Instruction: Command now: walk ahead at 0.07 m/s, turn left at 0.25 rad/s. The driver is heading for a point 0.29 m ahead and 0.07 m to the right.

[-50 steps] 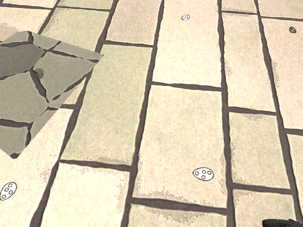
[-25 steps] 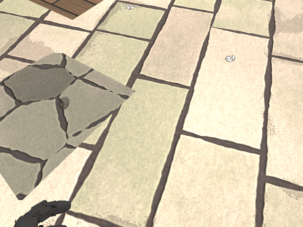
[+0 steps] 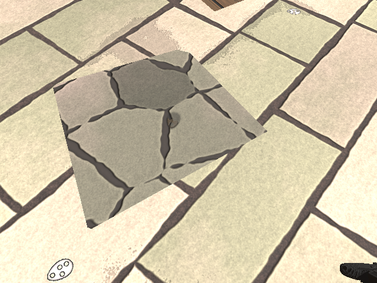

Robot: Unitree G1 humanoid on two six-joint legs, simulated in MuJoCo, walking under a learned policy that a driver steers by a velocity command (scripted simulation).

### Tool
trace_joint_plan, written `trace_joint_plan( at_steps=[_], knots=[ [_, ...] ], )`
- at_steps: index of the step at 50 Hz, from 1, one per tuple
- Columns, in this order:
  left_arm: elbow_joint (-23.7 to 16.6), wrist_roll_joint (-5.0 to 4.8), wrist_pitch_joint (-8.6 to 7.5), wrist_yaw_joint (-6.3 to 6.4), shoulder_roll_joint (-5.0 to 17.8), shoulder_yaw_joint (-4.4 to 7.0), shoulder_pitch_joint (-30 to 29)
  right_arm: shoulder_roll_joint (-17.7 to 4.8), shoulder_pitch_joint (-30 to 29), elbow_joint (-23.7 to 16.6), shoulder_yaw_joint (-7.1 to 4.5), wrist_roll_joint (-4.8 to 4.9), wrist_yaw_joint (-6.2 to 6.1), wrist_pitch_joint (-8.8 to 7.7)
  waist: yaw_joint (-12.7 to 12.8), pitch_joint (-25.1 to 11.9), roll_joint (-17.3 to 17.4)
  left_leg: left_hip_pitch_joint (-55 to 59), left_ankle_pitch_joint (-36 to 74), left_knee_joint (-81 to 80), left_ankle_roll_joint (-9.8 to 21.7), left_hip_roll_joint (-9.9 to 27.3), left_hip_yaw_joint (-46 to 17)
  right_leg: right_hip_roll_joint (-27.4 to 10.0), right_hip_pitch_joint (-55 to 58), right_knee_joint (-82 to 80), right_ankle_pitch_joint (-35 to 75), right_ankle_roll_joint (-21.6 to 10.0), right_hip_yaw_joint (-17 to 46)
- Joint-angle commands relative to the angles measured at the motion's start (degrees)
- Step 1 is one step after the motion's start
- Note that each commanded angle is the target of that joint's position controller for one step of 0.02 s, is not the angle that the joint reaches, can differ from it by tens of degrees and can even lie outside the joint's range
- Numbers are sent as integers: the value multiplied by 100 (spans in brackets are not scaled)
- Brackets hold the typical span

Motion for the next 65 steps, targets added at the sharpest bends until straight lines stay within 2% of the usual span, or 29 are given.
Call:
trace_joint_plan(
  at_steps=[1,2,3,4,6,10,12,13,14,15,16,17,19,21,23,25,26,27,28,29,30,31,32,33,36,38,45,56,65],
  knots=[
    [-376,-77,27,-71,626,62,69,-669,681,-204,-126,-13,-30,-138,-439,-1869,801,2728,3766,-683,1701,1935,-2038,-71,-1635,2115,-862,115,908],
    [-316,-62,71,-18,558,55,16,-672,466,-126,-131,33,-15,-154,-353,-1569,583,2440,3106,-783,1385,1631,-1754,-131,-1750,1832,-628,111,888],
    [-294,2,129,48,609,78,-42,-695,259,-101,-130,59,-25,-141,-290,-1334,551,2036,2643,-921,1226,1506,-1606,-177,-1629,1542,-313,166,898],
    [-240,8,199,79,580,77,88,-766,50,-74,-140,31,-39,-118,-121,-1225,645,1451,2440,-1066,1166,1339,-1363,-113,-1166,1324,-23,230,797],
    [-137,17,267,122,404,32,291,-677,-101,-14,-126,-35,-63,-124,-32,-1229,748,1102,2198,-1161,1167,1223,-1163,-23,-675,795,277,296,716],
    [-126,26,303,143,309,-20,100,-571,-93,235,-85,-45,-94,-128,-197,-1205,858,961,921,-1266,1105,1189,-1220,18,-135,-309,887,198,698],
    [-60,59,290,99,249,-34,182,-486,-191,343,-36,-6,-94,-104,-87,-1087,806,741,-96,-1229,912,1058,-1207,98,315,-1144,1464,70,595],
    [-11,119,274,67,199,-54,265,-371,-161,421,10,21,-87,-100,-6,-1010,719,547,-747,-1215,686,911,-1147,136,672,-1740,1931,-37,549],
    [-21,209,257,49,298,-58,269,-232,84,562,57,-6,-75,-118,-63,-903,493,338,-1298,-1132,359,691,-1052,-99,912,-2037,2327,-182,841],
    [-77,213,249,66,608,-21,265,-244,302,637,51,-68,-67,-119,-284,-776,-41,225,-2065,-804,78,293,-721,-548,742,-2218,1884,-416,1260],
    [45,144,243,60,679,23,151,-158,252,601,46,-49,-100,-97,-388,-572,-816,693,-1881,-546,-136,-90,-183,-576,-320,-2593,-457,-707,1418],
    [-48,128,209,54,739,52,87,-389,-8,583,-7,-24,-133,-101,-182,-276,-1035,841,-1799,126,-236,-293,108,-628,-740,-3123,-1478,-828,1792],
    [-40,110,120,128,900,101,109,-448,-15,626,-104,86,-157,-161,-135,84,-1399,252,-1574,1104,-185,-327,294,-1200,-580,-3675,-1690,-1062,2561],
    [55,-10,7,185,806,109,391,-396,-57,622,-130,141,-102,-275,-18,207,-1216,-465,-1842,1522,-32,18,7,-1517,40,-3657,-994,-1273,2858],
    [95,-49,-20,199,659,84,381,-112,-113,667,-54,169,-67,-376,1,205,-891,-534,-1991,818,44,100,0,-1271,585,-3337,368,-1188,2406],
    [120,-89,38,195,669,92,187,5,151,862,-45,106,-43,-423,-200,-193,-790,664,-832,-431,-9,-142,314,-872,486,-2789,2026,-1004,1702],
    [153,-82,65,192,608,75,212,-37,388,996,-78,68,-38,-398,-297,-464,-737,1363,-100,-864,-45,-226,340,-752,356,-2551,2553,-875,1511],
    [180,-31,51,180,431,18,263,-193,644,1072,-123,48,-55,-349,-357,-755,-572,2046,447,-968,-22,6,28,-598,160,-2280,2676,-633,1324],
    [142,118,15,162,123,-70,334,-576,850,1071,-191,35,-116,-298,-280,-994,292,2596,1959,-1006,124,749,-835,-147,-204,-1463,2159,-258,846],
    [118,166,14,190,-179,-167,560,-590,679,1101,-132,9,-120,-227,-29,-1130,1244,2388,1900,-992,697,1258,-1435,87,-270,-1419,1048,47,680],
    [133,158,27,210,44,-150,422,-335,445,1041,-56,31,-102,-211,-108,-909,1020,2133,1600,-1029,949,1252,-1554,34,-191,-1431,912,175,723],
    [132,123,35,214,193,-114,286,-321,330,1080,-29,9,-92,-216,-100,-739,910,2059,1527,-995,894,1124,-1438,49,-238,-1469,1175,191,710],
    [211,115,50,237,255,-101,322,-435,319,1123,-40,-10,-87,-228,-95,-739,813,2031,1718,-919,790,993,-1279,46,-144,-1498,1446,178,714],
    [250,119,63,251,336,-87,351,-509,309,1165,-47,14,-80,-257,-96,-726,736,2059,2337,-809,696,944,-1168,17,-89,-1567,1856,159,759],
    [460,64,99,227,371,-77,461,-557,531,1431,-43,84,-88,-285,-138,-952,407,2358,4062,-416,429,697,-738,3,345,-1779,2637,164,767],
    [555,32,140,219,306,-84,430,-563,546,1576,-43,112,-107,-251,-157,-1045,329,2491,4316,-352,391,661,-689,-2,488,-1859,2774,182,747],
    [800,22,287,267,355,-25,180,-437,187,1903,-38,113,-119,-163,-131,-799,25,2028,2745,-566,303,385,-483,-52,850,-2153,2902,90,643],
    [1128,69,197,291,276,-46,142,-395,9,2342,1,70,-221,-61,-179,-389,103,1745,720,-866,212,268,-398,-16,510,-2371,2160,66,574],
    [1350,79,131,309,121,-109,478,-354,-12,2584,54,75,-227,-47,-211,-248,100,1575,-64,-1031,170,251,-417,28,338,-2400,1894,58,546]
  ],
)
